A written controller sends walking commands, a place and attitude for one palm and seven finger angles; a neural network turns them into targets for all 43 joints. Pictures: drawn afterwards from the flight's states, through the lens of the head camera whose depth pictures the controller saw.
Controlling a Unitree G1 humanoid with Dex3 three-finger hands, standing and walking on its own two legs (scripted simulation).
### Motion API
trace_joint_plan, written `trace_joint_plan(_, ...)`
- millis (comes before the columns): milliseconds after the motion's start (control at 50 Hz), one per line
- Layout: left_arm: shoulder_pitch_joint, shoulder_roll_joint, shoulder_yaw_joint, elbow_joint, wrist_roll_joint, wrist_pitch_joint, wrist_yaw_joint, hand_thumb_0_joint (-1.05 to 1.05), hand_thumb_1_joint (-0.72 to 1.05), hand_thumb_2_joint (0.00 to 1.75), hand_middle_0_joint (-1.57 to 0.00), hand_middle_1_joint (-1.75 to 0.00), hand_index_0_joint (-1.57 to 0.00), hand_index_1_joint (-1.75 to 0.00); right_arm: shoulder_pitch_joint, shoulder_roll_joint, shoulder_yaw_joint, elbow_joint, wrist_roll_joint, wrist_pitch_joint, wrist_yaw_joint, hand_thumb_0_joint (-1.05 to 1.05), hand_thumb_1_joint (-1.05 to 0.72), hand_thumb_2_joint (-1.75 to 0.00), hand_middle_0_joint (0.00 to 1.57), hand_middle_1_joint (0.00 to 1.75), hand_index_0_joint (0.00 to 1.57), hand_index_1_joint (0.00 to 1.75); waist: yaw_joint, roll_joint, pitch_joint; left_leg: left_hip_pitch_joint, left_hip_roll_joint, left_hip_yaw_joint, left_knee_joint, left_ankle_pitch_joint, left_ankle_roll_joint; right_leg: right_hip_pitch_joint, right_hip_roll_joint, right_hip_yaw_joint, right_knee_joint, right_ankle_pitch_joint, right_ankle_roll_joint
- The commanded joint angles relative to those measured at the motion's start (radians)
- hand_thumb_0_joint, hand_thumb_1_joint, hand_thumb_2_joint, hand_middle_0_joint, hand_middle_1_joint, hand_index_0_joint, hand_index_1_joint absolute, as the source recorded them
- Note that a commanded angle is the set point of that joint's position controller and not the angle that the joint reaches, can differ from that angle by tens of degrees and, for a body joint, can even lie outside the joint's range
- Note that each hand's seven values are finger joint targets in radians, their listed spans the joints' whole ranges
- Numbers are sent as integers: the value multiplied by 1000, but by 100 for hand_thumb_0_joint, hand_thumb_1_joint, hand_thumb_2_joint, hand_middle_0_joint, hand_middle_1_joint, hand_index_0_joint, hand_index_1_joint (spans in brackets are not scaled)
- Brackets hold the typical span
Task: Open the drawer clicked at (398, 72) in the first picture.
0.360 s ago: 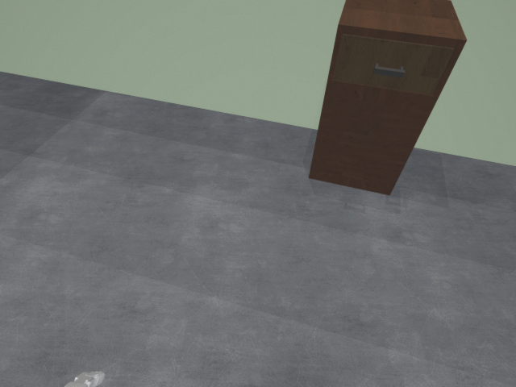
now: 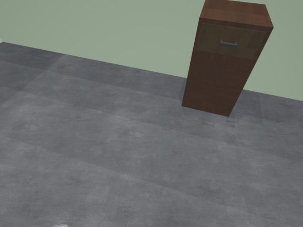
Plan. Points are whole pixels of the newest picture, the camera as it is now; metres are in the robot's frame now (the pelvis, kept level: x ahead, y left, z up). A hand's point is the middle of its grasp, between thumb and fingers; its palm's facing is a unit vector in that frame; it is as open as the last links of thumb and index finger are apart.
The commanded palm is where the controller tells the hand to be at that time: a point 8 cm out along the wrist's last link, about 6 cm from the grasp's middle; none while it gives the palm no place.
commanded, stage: stand and wait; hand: left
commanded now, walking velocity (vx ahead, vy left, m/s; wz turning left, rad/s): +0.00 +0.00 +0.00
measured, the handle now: (228, 43) +1.23 -0.43 -0.09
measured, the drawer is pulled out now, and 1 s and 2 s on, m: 0.00 0.00 0.00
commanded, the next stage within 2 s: look at it before walking up in 0.46 s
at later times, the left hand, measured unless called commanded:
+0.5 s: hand out of the picture +0.06 +0.24 -0.15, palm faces -0.03 -0.94 -0.33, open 7.4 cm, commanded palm none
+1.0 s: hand out of the picture +0.06 +0.25 -0.15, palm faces -0.03 -0.94 -0.33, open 7.4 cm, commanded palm none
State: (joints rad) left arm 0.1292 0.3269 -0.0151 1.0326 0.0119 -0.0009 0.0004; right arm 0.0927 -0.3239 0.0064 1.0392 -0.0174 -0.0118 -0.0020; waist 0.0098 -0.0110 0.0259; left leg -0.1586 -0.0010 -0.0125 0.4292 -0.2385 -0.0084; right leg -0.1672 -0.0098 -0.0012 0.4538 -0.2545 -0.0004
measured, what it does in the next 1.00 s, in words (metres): stands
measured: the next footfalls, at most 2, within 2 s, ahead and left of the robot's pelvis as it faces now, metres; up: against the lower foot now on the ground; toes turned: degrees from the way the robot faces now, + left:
none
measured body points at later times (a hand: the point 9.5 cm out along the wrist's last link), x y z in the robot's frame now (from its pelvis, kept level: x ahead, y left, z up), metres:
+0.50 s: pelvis -0.01 +0.00 +0.00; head -0.01 +0.00 +0.45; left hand +0.07 +0.29 -0.13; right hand +0.06 -0.30 -0.13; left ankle +0.00 +0.13 -0.74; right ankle -0.01 -0.12 -0.74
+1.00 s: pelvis -0.01 +0.00 +0.00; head -0.01 +0.00 +0.45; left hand +0.07 +0.29 -0.13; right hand +0.07 -0.30 -0.13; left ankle +0.00 +0.13 -0.74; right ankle -0.01 -0.12 -0.74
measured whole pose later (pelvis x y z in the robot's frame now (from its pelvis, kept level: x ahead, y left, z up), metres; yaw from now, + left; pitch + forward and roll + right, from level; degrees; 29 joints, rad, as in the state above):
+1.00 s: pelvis -0.01 +0.00 +0.00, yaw +0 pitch -2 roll +0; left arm 0.13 0.34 -0.01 1.09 0.01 -0.01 0.00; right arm 0.11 -0.34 0.01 1.11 -0.01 -0.01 0.00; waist 0.01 -0.01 0.04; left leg -0.14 0.01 -0.01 0.37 -0.19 -0.01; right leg -0.15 0.00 0.00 0.39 -0.20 0.00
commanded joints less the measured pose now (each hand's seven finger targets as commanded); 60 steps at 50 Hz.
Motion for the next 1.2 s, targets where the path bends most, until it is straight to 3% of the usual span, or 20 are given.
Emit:
trace_joint_plan(0, -51, 217, 53, -58, -2, -24, 11, 0, 90, 90, -20, -30, -20, -30, -51, -210, -49, -53, 4, -22, -12, 0, -90, -90, 20, 30, 20, 30, -10, 10, -67, 8, 104, -78, -69, 160, 40, 10, -113, 99, -92, 162, -35)
trace_joint_plan(100, -39, 221, 53, -40, -4, -26, 11, 0, 90, 90, -20, -30, -20, -30, -42, -212, -46, -31, 6, -22, -12, 0, -90, -90, 20, 30, 20, 30, -7, 9, -79, 16, 107, -79, -69, 171, 38, 27, -117, 103, -101, 181, -37)
trace_joint_plan(360, -40, 227, 49, -12, -3, -25, 9, 0, 90, 90, -20, -30, -20, -30, -22, -220, -43, 5, 7, -19, -8, 0, -90, -90, 20, 30, 20, 30, -9, -1, -44, 0, 109, -87, -101, 103, 34, 2, -114, 116, -140, 70, -36)
trace_joint_plan(1180, -35, 231, 49, -5, 0, -26, 8, 0, 90, 90, -20, -30, -20, -30, -28, -226, -43, 11, 10, -22, -10, 0, -90, -90, 20, 30, 20, 30, -8, 7, -60, 48, 123, -79, -113, 165, 32, 19, -112, 114, -144, 176, -33)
